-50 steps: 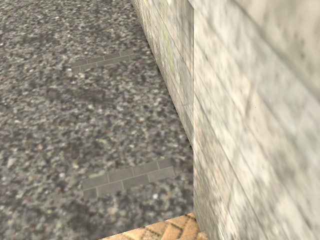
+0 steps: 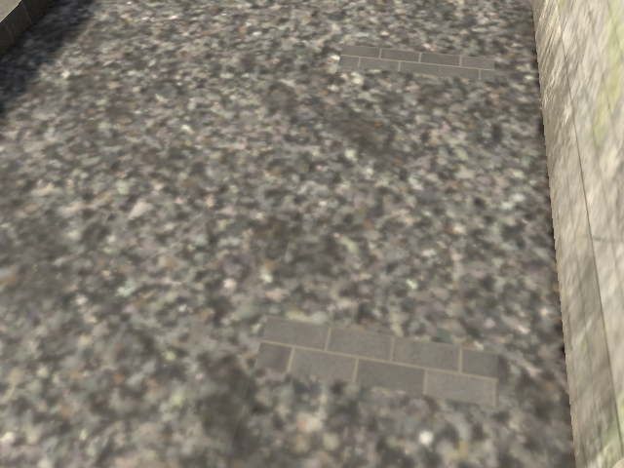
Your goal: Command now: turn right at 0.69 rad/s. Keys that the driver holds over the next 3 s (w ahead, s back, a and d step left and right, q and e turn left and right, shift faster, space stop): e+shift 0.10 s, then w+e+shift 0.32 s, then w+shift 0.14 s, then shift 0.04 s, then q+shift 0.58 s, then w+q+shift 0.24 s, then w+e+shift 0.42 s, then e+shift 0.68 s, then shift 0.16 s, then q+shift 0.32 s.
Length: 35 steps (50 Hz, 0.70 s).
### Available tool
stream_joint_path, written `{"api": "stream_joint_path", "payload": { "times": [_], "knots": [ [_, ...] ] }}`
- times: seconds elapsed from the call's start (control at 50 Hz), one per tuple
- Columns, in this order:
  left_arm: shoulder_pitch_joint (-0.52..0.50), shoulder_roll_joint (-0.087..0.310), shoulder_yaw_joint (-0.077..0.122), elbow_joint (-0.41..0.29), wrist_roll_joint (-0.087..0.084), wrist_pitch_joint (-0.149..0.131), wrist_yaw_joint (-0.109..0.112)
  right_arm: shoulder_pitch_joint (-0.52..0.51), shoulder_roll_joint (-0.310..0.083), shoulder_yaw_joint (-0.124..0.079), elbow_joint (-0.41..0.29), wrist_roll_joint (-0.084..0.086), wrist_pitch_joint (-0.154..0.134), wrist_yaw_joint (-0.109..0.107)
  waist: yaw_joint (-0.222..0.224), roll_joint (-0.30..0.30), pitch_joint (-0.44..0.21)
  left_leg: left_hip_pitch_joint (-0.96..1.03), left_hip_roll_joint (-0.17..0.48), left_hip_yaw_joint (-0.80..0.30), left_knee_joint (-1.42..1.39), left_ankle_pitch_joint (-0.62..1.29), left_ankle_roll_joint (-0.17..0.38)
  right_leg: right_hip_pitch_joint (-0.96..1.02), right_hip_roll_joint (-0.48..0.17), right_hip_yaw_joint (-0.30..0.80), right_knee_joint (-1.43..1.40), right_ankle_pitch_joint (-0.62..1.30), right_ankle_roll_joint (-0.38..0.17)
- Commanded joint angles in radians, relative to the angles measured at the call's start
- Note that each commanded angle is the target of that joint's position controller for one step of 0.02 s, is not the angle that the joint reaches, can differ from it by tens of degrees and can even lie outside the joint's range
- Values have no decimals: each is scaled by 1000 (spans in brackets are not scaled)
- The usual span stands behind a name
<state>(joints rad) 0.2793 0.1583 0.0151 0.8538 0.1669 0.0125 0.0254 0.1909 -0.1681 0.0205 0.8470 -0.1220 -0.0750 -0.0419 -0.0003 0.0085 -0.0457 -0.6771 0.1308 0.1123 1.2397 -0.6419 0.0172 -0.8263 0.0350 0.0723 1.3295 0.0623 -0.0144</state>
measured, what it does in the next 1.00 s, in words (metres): goes down, turning right: right foot 0.22 m lower, then left foot 0.21 m lower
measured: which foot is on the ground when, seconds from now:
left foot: down 0.00-0.20, up 0.22-0.64, down 0.66-0.96, up 0.98-1.00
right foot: up 0.00-0.18, down 0.20-0.64, up 0.66-0.94, down 0.96-1.00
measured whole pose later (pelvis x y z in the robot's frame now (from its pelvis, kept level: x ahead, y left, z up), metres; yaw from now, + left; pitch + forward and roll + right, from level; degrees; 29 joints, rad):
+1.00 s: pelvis +0.53 -0.17 -0.53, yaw -15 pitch +1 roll +7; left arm 0.17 0.17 -0.02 0.74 0.03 -0.07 -0.05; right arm 0.53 -0.20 -0.01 0.97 0.04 -0.08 -0.04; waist -0.09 -0.10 0.00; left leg -0.44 -0.24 -0.06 1.76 -0.90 0.04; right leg -0.35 -0.09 0.05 0.43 0.02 -0.03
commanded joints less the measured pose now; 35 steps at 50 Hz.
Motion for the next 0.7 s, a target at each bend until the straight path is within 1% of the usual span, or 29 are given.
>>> {"api": "stream_joint_path", "payload": {
  "times": [0.02,0.04,0.06,0.1,0.12,0.14,0.16,0.2,0.22,0.24,0.26,0.28,0.3,0.32,0.34,0.36,0.38,0.42,0.46,0.48,0.52,0.56,0.58,0.6,0.62,0.64,0.66,0.68,0.7],
  "knots": [
    [-4,91,24,-29,51,-38,-11,182,-14,26,11,13,-42,-86,-37,98,-13,123,238,-329,-210,3,128,-105,-95,-5,-181,149,-34],
    [-58,58,9,-30,37,-40,-65,208,-90,22,-25,-21,-55,-112,-61,30,74,25,200,-205,-268,-202,52,-26,-85,-94,-511,495,-7],
    [-104,34,21,-35,36,-44,-96,178,-157,1,-32,-40,-62,-103,-47,87,102,-148,196,-144,-267,-287,25,198,-68,-153,-584,515,-11],
    [-13,52,51,-10,11,-48,-128,133,-208,-18,-54,-32,-40,-56,16,141,110,-283,224,-100,-312,-377,36,496,12,-245,-539,362,5],
    [80,76,74,17,42,-54,-120,49,-238,-21,-87,-9,-37,-30,89,177,129,-386,249,-112,-245,-288,47,595,35,-262,-297,346,-20],
    [124,146,95,42,31,-51,-112,13,-229,-19,-104,21,-29,-14,90,61,131,-207,225,-73,-168,-427,38,464,9,-258,-549,197,-21],
    [98,190,97,55,-2,-51,-120,32,-253,-26,-53,46,-18,1,77,58,153,-46,257,-153,-122,-430,39,410,-24,-209,-753,33,-22],
    [334,234,111,131,-53,-84,-101,114,-261,-30,39,-9,-7,52,183,-63,-6,-83,156,-66,371,-202,-2,880,23,-182,-823,29,-77],
    [456,284,123,185,-38,-101,-110,120,-214,-23,60,6,-9,77,238,-164,-43,-321,2,-33,850,-12,1,1031,51,-51,-688,-182,-151],
    [508,363,115,159,-55,-129,-124,138,-141,-6,-6,1,-28,91,152,-245,-131,-568,-47,-63,965,95,10,1212,-21,90,-530,103,-169],
    [492,260,62,117,-70,-163,-148,-46,-88,23,-128,56,-79,86,219,-253,-58,-889,-73,-188,830,99,35,1194,-246,632,-783,-530,-301],
    [514,147,32,173,-69,-145,-169,-254,-225,-10,-114,72,-85,51,276,-104,77,-812,-19,-153,850,83,33,964,-189,511,-793,-508,-247],
    [361,118,-3,78,-99,-166,-185,-24,-144,17,-111,72,-97,38,99,-75,40,-860,31,-318,606,245,14,853,-297,762,-740,-758,-298],
    [256,109,-11,89,-76,-160,-197,-12,-156,32,-89,63,-89,22,43,-54,199,-901,94,-377,536,304,-11,623,-348,936,-817,-892,-379],
    [142,208,52,23,-215,-105,-41,-213,-152,0,-172,36,-10,11,24,214,90,-521,12,-317,217,473,-120,472,-313,855,-835,-626,-396],
    [148,203,33,46,-197,-80,-3,-155,-98,15,-141,41,42,29,-10,236,78,-289,-41,-264,163,453,-141,328,-260,756,-800,-463,-376],
    [178,245,46,49,-148,-60,39,30,-109,-6,-51,70,62,12,-71,152,33,-78,-84,-223,239,524,-143,238,-252,699,-815,-217,-322],
    [244,179,40,126,-213,-68,67,13,-162,-39,-65,99,54,10,-55,15,121,-190,-55,-317,-73,964,-96,364,-170,594,-657,-365,-266],
    [172,144,27,88,-249,-65,86,-129,-102,-18,-110,62,54,34,-33,19,153,66,-115,-259,-311,1188,-86,192,-36,433,-575,-605,-208],
    [140,142,28,60,-255,-69,86,-156,-79,-14,-107,72,48,41,-16,-25,166,173,-130,-233,-392,1235,-75,140,-7,392,-557,-647,-194],
    [150,125,30,51,-245,-75,74,-184,-84,-31,-122,81,51,43,18,-150,189,239,-125,-252,-403,1270,-51,133,-13,387,-489,-709,-192],
    [202,114,31,55,-216,-82,60,-207,-80,-43,-147,68,41,39,91,-161,201,228,-135,-250,-475,1153,-27,242,-16,371,-370,-540,-202],
    [226,112,38,59,-186,-62,45,-169,-79,-46,-128,92,23,27,114,-163,211,229,-144,-236,-530,1043,-32,302,-7,362,-295,-338,-208],
    [158,138,37,55,-154,-42,38,-8,-87,-65,-76,112,27,27,31,-235,168,310,-132,-256,-581,914,-7,345,-22,366,-159,-80,-229],
    [170,133,36,60,-166,-41,20,132,-93,-71,-16,98,25,27,12,-171,97,502,-161,-189,-636,885,17,319,4,272,-31,200,-189],
    [122,174,42,64,-163,-43,9,392,-89,-83,50,83,8,29,-136,-109,65,832,-128,-185,-837,1063,58,141,24,188,295,324,-143],
    [49,90,0,8,15,-121,-120,1008,-248,-127,311,-75,-8,76,-354,377,145,1088,-123,18,-921,1067,100,-23,234,95,1078,-541,-18],
    [162,64,26,-19,-29,-140,-198,913,-234,-112,227,-39,-29,97,-195,297,-93,1367,40,-232,-526,1539,268,-449,276,54,1196,-853,-59],
    [28,49,14,-137,-37,-140,-221,704,-256,-94,170,-13,-58,89,-115,121,-134,1418,159,-366,-475,1696,301,-675,168,8,1085,-842,-61]
  ]
}}
Next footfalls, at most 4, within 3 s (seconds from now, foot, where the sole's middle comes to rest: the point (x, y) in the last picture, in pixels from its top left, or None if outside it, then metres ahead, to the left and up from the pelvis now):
0.20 right None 0.13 -0.16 -0.89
0.66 left None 0.40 0.01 -1.11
0.96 right None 0.61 -0.29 -1.32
1.44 left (313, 431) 0.78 0.04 -1.32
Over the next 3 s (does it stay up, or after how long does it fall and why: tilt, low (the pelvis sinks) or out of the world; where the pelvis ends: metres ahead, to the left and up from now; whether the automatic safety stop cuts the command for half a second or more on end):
stays up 1.38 0.00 -0.55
